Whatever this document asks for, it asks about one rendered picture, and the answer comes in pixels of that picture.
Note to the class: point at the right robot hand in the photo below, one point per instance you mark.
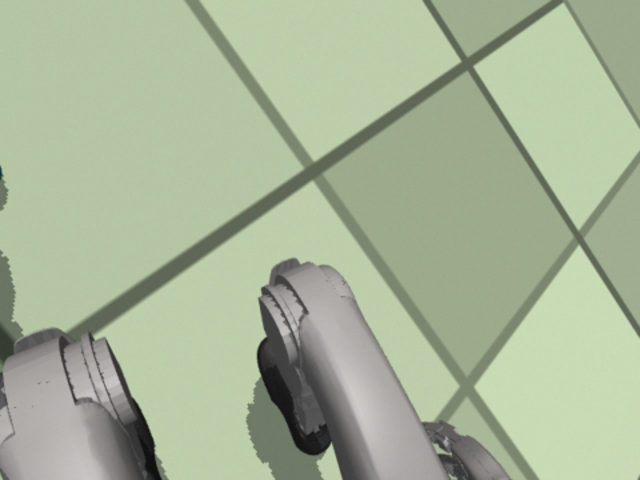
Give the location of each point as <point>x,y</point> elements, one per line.
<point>469,459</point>

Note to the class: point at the left robot foot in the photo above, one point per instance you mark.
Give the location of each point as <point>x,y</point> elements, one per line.
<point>147,443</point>

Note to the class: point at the right robot foot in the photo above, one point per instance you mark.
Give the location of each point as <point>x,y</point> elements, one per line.
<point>312,444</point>

